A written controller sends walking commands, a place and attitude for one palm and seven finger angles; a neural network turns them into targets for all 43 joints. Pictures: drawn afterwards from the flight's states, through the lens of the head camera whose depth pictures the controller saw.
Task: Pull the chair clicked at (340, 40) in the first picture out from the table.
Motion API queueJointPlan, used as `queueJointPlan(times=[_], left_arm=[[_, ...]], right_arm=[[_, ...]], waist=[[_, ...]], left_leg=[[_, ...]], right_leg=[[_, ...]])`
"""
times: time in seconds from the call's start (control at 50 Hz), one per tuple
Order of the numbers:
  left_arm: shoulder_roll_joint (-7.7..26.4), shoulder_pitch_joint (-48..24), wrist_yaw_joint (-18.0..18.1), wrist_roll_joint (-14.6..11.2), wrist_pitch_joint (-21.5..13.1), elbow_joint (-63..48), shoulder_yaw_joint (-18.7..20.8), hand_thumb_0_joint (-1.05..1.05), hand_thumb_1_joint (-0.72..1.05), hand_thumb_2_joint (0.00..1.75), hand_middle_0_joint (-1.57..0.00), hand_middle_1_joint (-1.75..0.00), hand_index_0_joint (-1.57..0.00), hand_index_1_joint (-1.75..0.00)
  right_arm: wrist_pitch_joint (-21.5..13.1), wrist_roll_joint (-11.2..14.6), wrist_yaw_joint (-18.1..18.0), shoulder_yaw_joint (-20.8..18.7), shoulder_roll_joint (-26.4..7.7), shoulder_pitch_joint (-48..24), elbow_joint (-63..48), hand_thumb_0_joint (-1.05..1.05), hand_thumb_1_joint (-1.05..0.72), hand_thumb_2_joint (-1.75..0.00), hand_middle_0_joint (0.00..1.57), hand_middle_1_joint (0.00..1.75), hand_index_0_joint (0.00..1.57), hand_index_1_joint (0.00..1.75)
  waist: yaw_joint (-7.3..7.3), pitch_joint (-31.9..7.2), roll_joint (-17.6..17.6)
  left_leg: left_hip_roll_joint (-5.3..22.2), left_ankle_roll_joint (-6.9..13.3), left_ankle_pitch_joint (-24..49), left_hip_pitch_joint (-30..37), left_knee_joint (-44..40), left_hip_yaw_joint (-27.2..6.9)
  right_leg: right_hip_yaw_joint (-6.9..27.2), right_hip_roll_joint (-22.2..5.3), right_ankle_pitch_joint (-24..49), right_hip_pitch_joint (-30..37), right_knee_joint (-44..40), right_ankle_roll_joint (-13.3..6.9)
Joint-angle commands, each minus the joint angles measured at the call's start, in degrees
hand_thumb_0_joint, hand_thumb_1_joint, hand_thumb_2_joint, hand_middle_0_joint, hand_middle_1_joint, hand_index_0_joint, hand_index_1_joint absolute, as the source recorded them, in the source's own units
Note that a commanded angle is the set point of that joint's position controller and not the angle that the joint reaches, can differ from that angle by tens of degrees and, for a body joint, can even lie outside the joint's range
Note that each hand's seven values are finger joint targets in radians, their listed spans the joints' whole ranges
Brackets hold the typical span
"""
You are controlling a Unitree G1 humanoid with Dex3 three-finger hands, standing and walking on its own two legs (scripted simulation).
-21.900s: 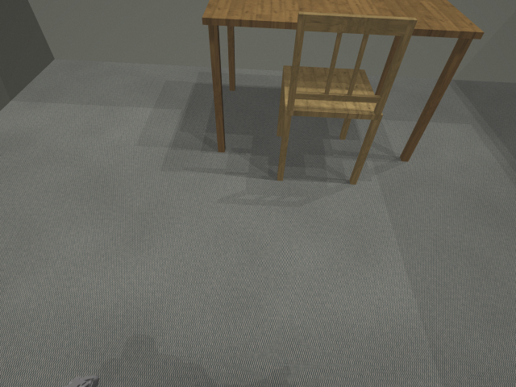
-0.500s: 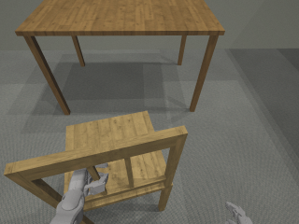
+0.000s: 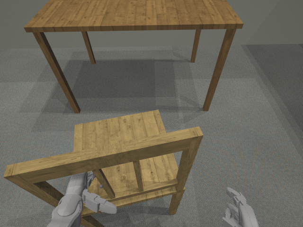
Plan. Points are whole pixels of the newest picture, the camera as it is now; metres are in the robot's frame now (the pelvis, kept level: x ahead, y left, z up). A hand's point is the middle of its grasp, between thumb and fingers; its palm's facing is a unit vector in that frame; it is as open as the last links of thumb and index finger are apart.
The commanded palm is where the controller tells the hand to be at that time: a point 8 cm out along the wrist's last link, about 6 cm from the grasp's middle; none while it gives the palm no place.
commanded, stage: open the thumb and straighten the fingers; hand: left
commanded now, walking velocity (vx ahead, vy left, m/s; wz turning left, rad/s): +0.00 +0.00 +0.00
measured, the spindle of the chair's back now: (105, 183) +0.26 +0.15 -0.07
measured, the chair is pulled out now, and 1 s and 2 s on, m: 0.63 0.63 0.62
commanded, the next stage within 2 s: draw the fingers out of the gap in 0.08 s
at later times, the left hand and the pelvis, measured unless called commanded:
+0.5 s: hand (95, 210) +0.18 +0.15 -0.04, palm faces +0.01 -0.99 -0.16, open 17.5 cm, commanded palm +0.16 +0.20 -0.01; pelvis -0.01 +0.00 -0.01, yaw +1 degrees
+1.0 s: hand out of the picture +0.12 +0.14 -0.03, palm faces +0.03 -0.99 -0.15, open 17.5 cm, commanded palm +0.08 +0.20 -0.01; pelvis -0.01 +0.00 -0.02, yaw +2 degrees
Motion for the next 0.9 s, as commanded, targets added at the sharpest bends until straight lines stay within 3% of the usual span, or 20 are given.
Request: queueJointPlan(times=[0.0, 0.06, 0.08, 0.14, 0.16, 0.18, 0.2, 0.26, 0.34, 0.38, 0.46, 0.5, 0.54, 0.62, 0.66, 0.68, 0.74, 0.78, 0.82, 0.88], left_arm=[[5.27, -5.00, -0.26, -0.34, -2.83, -13.94, 2.10, 0.00, -0.55, 0.20, 0.00, 0.00, 0.00, 0.00], [5.72, -4.43, -0.41, -0.46, -2.55, -14.48, 2.49, 0.00, -0.55, 0.20, 0.00, 0.00, 0.00, 0.00], [6.13, -4.63, -0.42, -0.36, -2.35, -14.51, 2.52, 0.00, -0.55, 0.20, 0.00, 0.00, 0.00, 0.00], [5.93, -8.63, 0.00, -0.03, -2.37, -15.64, 1.74, 0.00, -0.55, 0.20, 0.00, 0.00, 0.00, 0.00], [8.74, -1.59, 0.10, -0.49, -2.08, -13.94, 5.88, 0.00, -0.55, 0.20, 0.00, 0.00, 0.00, 0.00], [9.10, 0.77, -0.05, -0.55, -2.02, -14.84, 5.85, 0.00, -0.55, 0.20, 0.00, 0.00, 0.00, 0.00], [6.77, 0.93, -0.33, -0.63, -2.07, -16.71, 3.38, 0.00, -0.55, 0.20, 0.00, 0.00, 0.00, 0.00], [5.72, 5.01, -0.34, -0.67, -1.74, -18.31, 2.41, 0.00, -0.55, 0.20, 0.00, 0.00, 0.00, 0.00], [5.92, 7.60, -0.15, -0.50, -1.87, -21.75, 1.99, 0.00, -0.55, 0.20, 0.00, 0.00, 0.00, 0.00], [7.58, 10.01, 0.27, -0.38, -2.06, -22.91, 3.66, 0.00, -0.55, 0.20, 0.00, 0.00, 0.00, 0.00], [5.28, 11.98, 0.36, 0.09, -2.76, -26.84, 0.57, 0.00, -0.55, 0.20, 0.00, 0.00, 0.00, 0.00], [6.65, 13.84, 0.50, 0.20, -2.54, -27.27, 1.97, 0.00, -0.55, 0.20, 0.00, 0.00, 0.00, 0.00], [5.53, 15.80, 0.20, 0.14, -2.49, -28.04, 0.89, 0.00, -0.55, 0.20, 0.00, 0.00, 0.00, 0.00], [6.26, 18.60, 0.13, 0.69, -2.10, -29.66, 1.15, 0.00, -0.55, 0.20, 0.00, 0.00, 0.00, 0.00], [4.82, 20.93, -0.05, 0.57, -2.15, -31.11, -0.10, 0.00, -0.55, 0.20, 0.00, 0.00, 0.00, 0.00], [6.07, 22.36, 0.09, 0.63, -1.98, -30.98, 1.26, 0.00, -0.55, 0.20, 0.00, 0.00, 0.00, 0.00], [4.40, 23.58, -0.09, 0.95, -1.97, -33.17, -1.08, 0.00, -0.55, 0.20, 0.00, 0.00, 0.00, 0.00], [5.68, 25.79, 0.14, 1.18, -1.80, -33.23, 0.20, 0.00, -0.55, 0.20, 0.00, 0.00, 0.00, 0.00], [3.77, 28.94, -0.07, 1.23, -1.96, -34.33, -1.37, 0.00, -0.55, 0.20, 0.00, 0.00, 0.00, 0.00], [5.21, 31.86, 0.08, 1.75, -2.07, -35.65, -0.36, 0.00, -0.55, 0.20, 0.00, 0.00, 0.00, 0.00]], right_arm=[[-3.17, 0.16, -0.69, -3.51, -7.69, -2.06, -8.88, 0.00, -0.90, -0.90, 0.20, 0.30, 0.20, 0.30], [-3.20, 0.08, -0.91, -3.52, -7.89, -2.02, -9.20, 0.00, -0.90, -0.90, 0.20, 0.30, 0.20, 0.30], [-3.18, 0.16, -1.02, -3.46, -7.95, -2.25, -9.05, 0.00, -0.90, -0.90, 0.20, 0.30, 0.20, 0.30], [-3.32, 0.16, -1.29, -3.29, -7.86, -1.98, -9.00, 0.00, -0.90, -0.90, 0.20, 0.30, 0.20, 0.30], [-3.30, 0.13, -1.35, -3.62, -7.83, -2.08, -9.30, 0.00, -0.90, -0.90, 0.20, 0.30, 0.20, 0.30], [-3.15, 0.28, -1.34, -3.52, -7.92, -2.53, -9.59, 0.00, -0.90, -0.90, 0.20, 0.30, 0.20, 0.30], [-3.27, 0.35, -1.22, -3.26, -7.46, -2.56, -10.17, 0.00, -0.90, -0.90, 0.20, 0.30, 0.20, 0.30], [-3.45, 0.41, -1.14, -3.47, -7.14, -2.77, -10.73, 0.00, -0.90, -0.90, 0.20, 0.30, 0.20, 0.30], [-3.92, 0.36, -1.35, -3.58, -7.04, -2.83, -11.35, 0.00, -0.90, -0.90, 0.20, 0.30, 0.20, 0.30], [-4.05, 0.34, -1.62, -3.83, -7.04, -2.98, -11.21, 0.00, -0.90, -0.90, 0.20, 0.30, 0.20, 0.30], [-4.92, 0.30, -1.83, -3.63, -6.54, -2.59, -11.76, 0.00, -0.90, -0.90, 0.20, 0.30, 0.20, 0.30], [-5.02, 0.25, -2.12, -3.93, -6.56, -2.44, -11.61, 0.00, -0.90, -0.90, 0.20, 0.30, 0.20, 0.30], [-5.18, 0.30, -2.21, -3.93, -6.18, -2.75, -11.87, 0.00, -0.90, -0.90, 0.20, 0.30, 0.20, 0.30], [-4.89, 0.37, -2.44, -3.89, -5.85, -3.30, -12.09, 0.00, -0.90, -0.90, 0.20, 0.30, 0.20, 0.30], [-5.05, 0.40, -2.49, -3.92, -5.38, -3.50, -12.69, 0.00, -0.90, -0.90, 0.20, 0.30, 0.20, 0.30], [-4.99, 0.47, -2.65, -4.21, -5.39, -3.72, -12.43, 0.00, -0.90, -0.90, 0.20, 0.30, 0.20, 0.30], [-5.09, 0.46, -2.66, -3.92, -5.05, -3.77, -13.16, 0.00, -0.90, -0.90, 0.20, 0.30, 0.20, 0.30], [-4.87, 0.38, -2.89, -4.21, -5.01, -3.99, -12.98, 0.00, -0.90, -0.90, 0.20, 0.30, 0.20, 0.30], [-4.83, 0.47, -2.83, -4.20, -4.40, -4.15, -13.62, 0.00, -0.90, -0.90, 0.20, 0.30, 0.20, 0.30], [-4.37, 0.55, -2.97, -4.61, -4.23, -4.39, -13.77, 0.00, -0.90, -0.90, 0.20, 0.30, 0.20, 0.30]], waist=[[-1.08, -10.73, -1.68], [-1.30, -10.10, -3.69], [-1.10, -9.14, -1.82], [-1.87, -9.46, -0.95], [0.05, -9.67, -1.85], [0.68, -10.28, -1.24], [-0.02, -10.61, -0.81], [-0.27, -9.19, -2.44], [-0.51, -7.99, -1.93], [0.00, -7.61, -1.42], [-0.83, -7.80, -0.80], [-0.64, -7.87, -1.90], [-0.72, -7.81, -2.62], [-0.50, -6.88, -0.98], [-0.36, -6.96, -1.95], [0.13, -7.14, -1.80], [-0.39, -6.31, -0.86], [0.07, -6.16, -2.01], [0.29, -6.40, -1.58], [0.74, -6.13, -1.57]], left_leg=[[0.34, 1.62, 21.67, 8.24, -4.62, 0.42], [0.14, 1.71, 19.55, 6.65, -4.32, 0.21], [0.03, 1.75, 19.30, 6.43, -4.41, 0.19], [0.00, 1.78, 16.57, 7.00, -4.46, -0.21], [0.06, 1.64, 16.22, 6.05, -4.73, -0.02], [-0.01, 1.66, 16.81, 5.98, -5.08, 0.00], [-0.13, 1.69, 16.96, 6.39, -4.98, 0.22], [-0.01, 1.73, 16.54, 5.22, -4.59, 0.19], [-0.20, 1.79, 14.56, 4.21, -4.30, -0.05], [-0.18, 1.78, 14.23, 3.57, -4.19, -0.26], [-0.44, 1.90, 12.82, 3.55, -3.39, -0.48], [-0.46, 1.96, 13.13, 3.21, -2.88, -0.52], [-0.63, 2.02, 12.46, 2.63, -2.50, -0.63], [-0.70, 2.04, 11.27, 1.69, -2.08, -0.67], [-0.77, 2.13, 10.92, 1.38, -1.89, -0.79], [-0.78, 2.19, 11.43, 1.06, -1.63, -0.71], [-0.86, 2.19, 10.44, 0.84, -1.34, -0.90], [-0.86, 2.25, 10.63, -0.28, -1.02, -1.03], [-1.00, 2.25, 10.71, -0.33, -0.76, -0.79], [-0.96, 2.33, 10.43, -1.37, -0.29, -0.82]], right_leg=[[-3.21, 0.91, 21.91, 3.48, -4.47, -1.96], [-3.37, 1.04, 20.46, 2.83, -4.26, -1.73], [-3.31, 1.04, 19.79, 2.58, -4.42, -2.04], [-3.33, 1.13, 16.33, 0.83, -4.50, -1.88], [-3.26, 1.10, 16.21, 2.39, -4.55, -2.06], [-3.32, 1.07, 16.54, 3.30, -4.59, -2.32], [-3.35, 0.96, 17.01, 3.21, -4.28, -2.13], [-3.54, 1.11, 16.73, 2.50, -4.28, -1.92], [-3.66, 1.25, 14.39, 1.31, -4.13, -1.96], [-3.64, 1.33, 13.62, 1.22, -4.06, -2.25], [-3.73, 1.38, 11.89, -0.52, -3.40, -2.06], [-3.70, 1.37, 12.37, -0.48, -3.20, -2.05], [-3.72, 1.40, 11.94, -0.84, -3.04, -1.91], [-3.69, 1.33, 10.24, -1.87, -2.72, -2.09], [-3.86, 1.43, 9.79, -1.95, -2.53, -2.05], [-3.66, 1.45, 10.22, -1.49, -2.59, -2.24], [-3.92, 1.42, 9.13, -2.96, -2.12, -2.13], [-3.99, 1.50, 9.24, -2.65, -1.88, -2.29], [-4.02, 1.47, 9.52, -2.75, -1.46, -2.20], [-3.96, 1.55, 8.88, -3.22, -1.11, -2.43]])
